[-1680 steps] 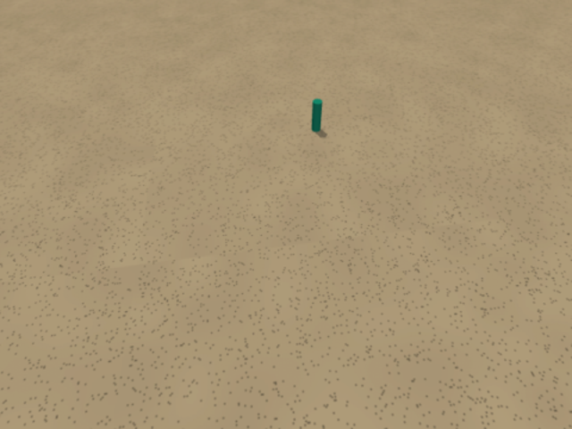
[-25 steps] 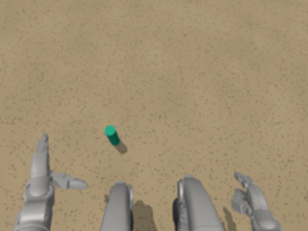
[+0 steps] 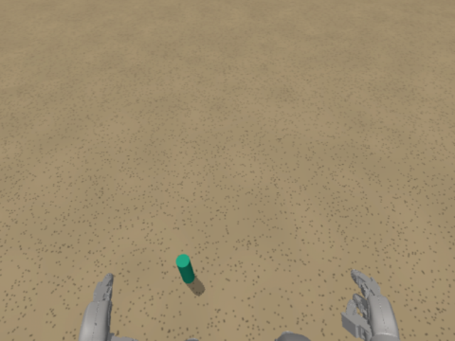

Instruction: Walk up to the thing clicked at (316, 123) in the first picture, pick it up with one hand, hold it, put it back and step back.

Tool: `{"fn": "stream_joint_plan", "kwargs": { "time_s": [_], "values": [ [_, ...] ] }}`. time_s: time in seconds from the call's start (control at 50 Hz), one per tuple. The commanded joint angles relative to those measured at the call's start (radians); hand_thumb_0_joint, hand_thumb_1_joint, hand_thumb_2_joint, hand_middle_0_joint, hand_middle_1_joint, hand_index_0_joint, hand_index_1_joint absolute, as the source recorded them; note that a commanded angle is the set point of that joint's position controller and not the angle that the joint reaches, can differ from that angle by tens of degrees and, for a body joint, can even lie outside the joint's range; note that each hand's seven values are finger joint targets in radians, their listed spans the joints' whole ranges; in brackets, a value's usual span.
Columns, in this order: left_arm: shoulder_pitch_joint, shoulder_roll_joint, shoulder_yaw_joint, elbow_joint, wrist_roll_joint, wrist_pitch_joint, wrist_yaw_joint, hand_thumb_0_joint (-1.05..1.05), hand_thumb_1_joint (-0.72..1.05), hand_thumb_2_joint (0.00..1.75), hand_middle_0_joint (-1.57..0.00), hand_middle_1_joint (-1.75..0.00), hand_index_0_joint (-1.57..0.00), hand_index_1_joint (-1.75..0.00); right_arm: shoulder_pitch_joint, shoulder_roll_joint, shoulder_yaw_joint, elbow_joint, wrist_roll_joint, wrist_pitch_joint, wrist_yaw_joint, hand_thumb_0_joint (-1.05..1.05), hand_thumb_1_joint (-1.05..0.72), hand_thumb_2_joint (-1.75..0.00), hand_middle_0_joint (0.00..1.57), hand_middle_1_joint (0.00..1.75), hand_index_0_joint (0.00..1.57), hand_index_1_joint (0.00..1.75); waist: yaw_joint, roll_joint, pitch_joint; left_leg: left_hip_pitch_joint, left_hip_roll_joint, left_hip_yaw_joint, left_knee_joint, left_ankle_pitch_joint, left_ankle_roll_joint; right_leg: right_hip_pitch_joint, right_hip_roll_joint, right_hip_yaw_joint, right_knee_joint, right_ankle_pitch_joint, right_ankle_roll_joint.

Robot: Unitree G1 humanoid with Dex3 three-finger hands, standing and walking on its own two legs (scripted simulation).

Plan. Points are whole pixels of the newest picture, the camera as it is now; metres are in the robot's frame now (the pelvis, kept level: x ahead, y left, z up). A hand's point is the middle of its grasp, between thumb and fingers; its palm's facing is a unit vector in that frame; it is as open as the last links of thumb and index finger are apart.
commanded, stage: home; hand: left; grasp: from the side
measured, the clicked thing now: (185, 269) +0.48 +0.19 -0.63
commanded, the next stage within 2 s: stand in 1.46 s
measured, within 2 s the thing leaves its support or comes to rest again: neither
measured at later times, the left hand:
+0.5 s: hand (132, 324) +0.17 +0.18 -0.05, palm faces +0.11 -0.95 -0.29, open 17.5 cm
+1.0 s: hand (135, 327) +0.17 +0.18 -0.05, palm faces +0.12 -0.95 -0.28, open 17.5 cm
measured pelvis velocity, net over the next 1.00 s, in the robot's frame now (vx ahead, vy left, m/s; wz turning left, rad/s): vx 0.00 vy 0.00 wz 0.01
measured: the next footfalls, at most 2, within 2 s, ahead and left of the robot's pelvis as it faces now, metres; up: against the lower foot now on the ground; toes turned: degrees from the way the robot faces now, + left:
none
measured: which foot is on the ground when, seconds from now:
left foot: down 0.00-1.00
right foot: down 0.00-1.00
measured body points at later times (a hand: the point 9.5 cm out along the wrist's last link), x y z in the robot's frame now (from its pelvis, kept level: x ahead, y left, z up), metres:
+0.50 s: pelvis +0.00 +0.00 +0.01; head +0.03 +0.01 +0.46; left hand +0.16 +0.23 -0.03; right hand +0.16 -0.24 -0.07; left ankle +0.00 +0.13 -0.68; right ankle +0.02 -0.14 -0.68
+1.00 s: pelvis +0.00 +0.00 +0.01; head +0.02 +0.00 +0.46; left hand +0.16 +0.23 -0.03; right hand +0.17 -0.24 -0.06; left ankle +0.00 +0.13 -0.68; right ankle +0.02 -0.14 -0.68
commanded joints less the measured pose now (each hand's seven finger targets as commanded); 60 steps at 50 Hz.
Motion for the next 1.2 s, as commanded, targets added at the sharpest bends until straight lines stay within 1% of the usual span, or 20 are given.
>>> {"fn": "stream_joint_plan", "kwargs": {
  "time_s": [0.0, 0.02, 0.14, 0.22, 0.28, 0.32, 0.36, 0.38, 0.4, 0.44, 0.46, 0.58, 0.68, 0.82, 0.84, 0.92, 0.96, 1.02, 1.1, 1.18],
  "values": [
    [-0.041, 0.092, 0.051, -0.179, 0.013, -0.05, 0.004, 0.0, -0.56, 0.05, -0.05, -0.05, -0.05, -0.05, -0.059, -0.121, -0.055, -0.149, -0.01, -0.076, -0.013, 0.0, -0.9, -0.9, 0.2, 0.3, 0.2, 0.3, -0.019, -0.028, -0.027, 0.041, -0.04, 0.035, -0.189, 0.153, 0.029, 0.104, 0.044, -0.023, -0.168, 0.118, -0.022],
    [-0.059, 0.112, 0.072, -0.184, 0.014, -0.05, 0.006, 0.0, -0.58, 0.04, -0.05, -0.05, -0.05, -0.05, -0.058, -0.127, -0.058, -0.142, -0.011, -0.082, -0.013, 0.0, -0.9, -0.9, 0.2, 0.3, 0.2, 0.3, -0.011, -0.018, -0.005, 0.041, -0.038, 0.036, -0.195, 0.137, 0.027, 0.105, 0.042, -0.022, -0.169, 0.101, -0.023],
    [-0.067, 0.09, 0.05, -0.201, 0.018, -0.049, 0.002, 0.0, -0.54, 0.06, -0.05, -0.05, -0.05, -0.05, -0.068, -0.12, -0.052, -0.132, -0.019, -0.108, -0.01, 0.0, -0.9, -0.9, 0.2, 0.3, 0.2, 0.3, -0.005, 0.015, -0.05, 0.078, -0.039, 0.026, -0.21, 0.155, 0.021, 0.133, 0.044, -0.024, -0.166, 0.116, -0.026],
    [-0.027, 0.101, 0.069, -0.174, 0.02, -0.045, 0.005, 0.0, -0.57, 0.04, -0.05, -0.05, -0.05, -0.05, -0.07, -0.121, -0.053, -0.127, -0.02, -0.111, -0.01, 0.0, -0.9, -0.9, 0.2, 0.3, 0.2, 0.3, 0.009, -0.011, -0.067, 0.077, -0.042, 0.025, -0.201, 0.2, 0.021, 0.165, 0.044, -0.028, -0.171, 0.152, -0.026],
    [-0.044, 0.084, 0.05, -0.178, 0.019, -0.045, 0.001, 0.0, -0.55, 0.06, -0.05, -0.06, -0.05, -0.05, -0.069, -0.118, -0.052, -0.12, -0.022, -0.112, -0.009, 0.0, -0.9, -0.9, 0.2, 0.3, 0.2, 0.3, -0.001, 0.002, -0.08, 0.092, -0.041, 0.028, -0.194, 0.248, 0.018, 0.171, 0.045, -0.028, -0.165, 0.197, -0.027],
    [-0.03, 0.095, 0.065, -0.164, 0.018, -0.044, 0.003, 0.0, -0.57, 0.05, -0.05, -0.05, -0.05, -0.05, -0.072, -0.12, -0.051, -0.117, -0.019, -0.111, -0.006, 0.0, -0.9, -0.9, 0.2, 0.3, 0.2, 0.3, 0.009, 0.008, -0.038, 0.073, -0.042, 0.025, -0.201, 0.24, 0.018, 0.163, 0.044, -0.032, -0.169, 0.186, -0.028],
    [-0.036, 0.096, 0.061, -0.168, 0.019, -0.045, 0.002, 0.0, -0.56, 0.05, -0.05, -0.05, -0.05, -0.05, -0.079, -0.118, -0.049, -0.117, -0.02, -0.111, -0.004, 0.0, -0.9, -0.9, 0.2, 0.3, 0.2, 0.3, 0.015, 0.015, -0.038, 0.075, -0.039, 0.021, -0.212, 0.221, 0.016, 0.16, 0.046, -0.034, -0.171, 0.164, -0.03],
    [-0.023, 0.093, 0.066, -0.162, 0.021, -0.046, 0.002, 0.0, -0.58, 0.04, -0.05, -0.05, -0.05, -0.05, -0.072, -0.121, -0.055, -0.12, -0.021, -0.111, -0.006, 0.0, -0.9, -0.9, 0.2, 0.3, 0.2, 0.3, 0.006, 0.002, -0.082, 0.097, -0.038, 0.024, -0.2, 0.253, 0.017, 0.175, 0.048, -0.031, -0.168, 0.194, -0.029],
    [-0.039, 0.085, 0.055, -0.164, 0.02, -0.048, -0.002, 0.0, -0.58, 0.04, -0.05, -0.05, -0.05, -0.05, -0.073, -0.122, -0.055, -0.118, -0.021, -0.113, -0.006, 0.0, -0.9, -0.9, 0.2, 0.3, 0.2, 0.3, 0.0, -0.01, -0.068, 0.093, -0.039, 0.024, -0.201, 0.254, 0.017, 0.173, 0.048, -0.033, -0.168, 0.197, -0.027],
    [-0.03, 0.106, 0.078, -0.166, 0.022, -0.047, 0.001, 0.0, -0.55, 0.06, -0.05, -0.06, -0.05, -0.06, -0.067, -0.119, -0.056, -0.114, -0.023, -0.114, -0.008, 0.0, -0.9, -0.9, 0.2, 0.3, 0.2, 0.3, 0.01, 0.004, -0.079, 0.094, -0.04, 0.028, -0.197, 0.259, 0.017, 0.182, 0.046, -0.03, -0.17, 0.205, -0.027],
    [-0.025, 0.088, 0.059, -0.158, 0.022, -0.045, -0.001, 0.0, -0.58, 0.04, -0.05, -0.05, -0.05, -0.05, -0.066, -0.123, -0.058, -0.114, -0.022, -0.114, -0.006, 0.0, -0.9, -0.9, 0.2, 0.3, 0.2, 0.3, 0.003, -0.005, -0.076, 0.105, -0.037, 0.028, -0.197, 0.281, 0.016, 0.178, 0.048, -0.031, -0.165, 0.223, -0.028],
    [-0.052, 0.09, 0.059, -0.157, 0.021, -0.045, -0.005, 0.0, -0.58, 0.04, -0.05, -0.05, -0.05, -0.05, -0.073, -0.12, -0.055, -0.107, -0.022, -0.117, -0.003, 0.0, -0.9, -0.9, 0.2, 0.3, 0.2, 0.3, 0.004, -0.007, -0.028, 0.084, -0.038, 0.026, -0.214, 0.217, 0.018, 0.164, 0.046, -0.032, -0.18, 0.164, -0.027],
    [-0.041, 0.095, 0.07, -0.159, 0.022, -0.044, -0.005, 0.0, -0.57, 0.05, -0.05, -0.05, -0.05, -0.05, -0.069, -0.122, -0.059, -0.109, -0.023, -0.121, -0.005, 0.0, -0.9, -0.9, 0.2, 0.3, 0.2, 0.3, 0.007, 0.002, -0.06, 0.093, -0.039, 0.03, -0.205, 0.248, 0.016, 0.176, 0.046, -0.031, -0.175, 0.194, -0.027],
    [-0.065, 0.089, 0.062, -0.163, 0.021, -0.046, -0.009, 0.0, -0.56, 0.05, -0.05, -0.06, -0.05, -0.05, -0.077, -0.121, -0.057, -0.107, -0.021, -0.125, -0.005, 0.0, -0.9, -0.9, 0.2, 0.3, 0.2, 0.3, 0.007, 0.01, -0.03, 0.082, -0.04, 0.031, -0.221, 0.177, 0.018, 0.148, 0.045, -0.029, -0.185, 0.132, -0.026],
    [-0.067, 0.086, 0.061, -0.159, 0.022, -0.045, -0.009, 0.0, -0.56, 0.05, -0.05, -0.06, -0.05, -0.05, -0.068, -0.123, -0.059, -0.104, -0.024, -0.126, -0.007, 0.0, -0.9, -0.9, 0.2, 0.3, 0.2, 0.3, -0.002, -0.005, -0.047, 0.09, -0.036, 0.026, -0.218, 0.197, 0.017, 0.159, 0.048, -0.031, -0.178, 0.146, -0.026],
    [-0.036, 0.102, 0.078, -0.158, 0.021, -0.044, -0.01, 0.0, -0.56, 0.05, -0.05, -0.06, -0.05, -0.05, -0.072, -0.118, -0.057, -0.108, -0.024, -0.126, -0.008, 0.0, -0.9, -0.9, 0.2, 0.3, 0.2, 0.3, 0.01, -0.018, -0.06, 0.089, -0.045, 0.041, -0.193, 0.226, 0.023, 0.178, 0.038, -0.021, -0.19, 0.184, -0.021],
    [-0.061, 0.091, 0.065, -0.159, 0.021, -0.045, -0.013, 0.0, -0.57, 0.05, -0.05, -0.06, -0.05, -0.05, -0.079, -0.122, -0.057, -0.108, -0.023, -0.126, -0.009, 0.0, -0.9, -0.9, 0.2, 0.3, 0.2, 0.3, 0.0, -0.032, -0.048, 0.087, -0.044, 0.04, -0.197, 0.205, 0.025, 0.164, 0.037, -0.017, -0.194, 0.166, -0.02],
    [-0.051, 0.088, 0.067, -0.156, 0.021, -0.044, -0.011, 0.0, -0.56, 0.05, -0.05, -0.06, -0.05, -0.05, -0.079, -0.119, -0.058, -0.102, -0.024, -0.129, -0.011, 0.0, -0.9, -0.9, 0.2, 0.3, 0.2, 0.3, 0.01, -0.006, -0.041, 0.084, -0.042, 0.036, -0.21, 0.181, 0.021, 0.161, 0.04, -0.024, -0.191, 0.138, -0.023],
    [-0.041, 0.098, 0.075, -0.164, 0.022, -0.045, -0.01, 0.0, -0.56, 0.05, -0.05, -0.06, -0.05, -0.05, -0.072, -0.12, -0.059, -0.102, -0.025, -0.128, -0.013, 0.0, -0.9, -0.9, 0.2, 0.3, 0.2, 0.3, 0.011, -0.011, -0.075, 0.097, -0.043, 0.038, -0.19, 0.254, 0.02, 0.185, 0.039, -0.023, -0.179, 0.208, -0.024],
    [-0.053, 0.089, 0.068, -0.156, 0.021, -0.046, -0.012, 0.0, -0.55, 0.06, -0.05, -0.06, -0.05, -0.06, -0.076, -0.118, -0.058, -0.102, -0.026, -0.128, -0.012, 0.0, -0.9, -0.9, 0.2, 0.3, 0.2, 0.3, 0.007, -0.014, -0.048, 0.08, -0.042, 0.034, -0.202, 0.208, 0.021, 0.166, 0.04, -0.025, -0.183, 0.162, -0.024]
  ]
}}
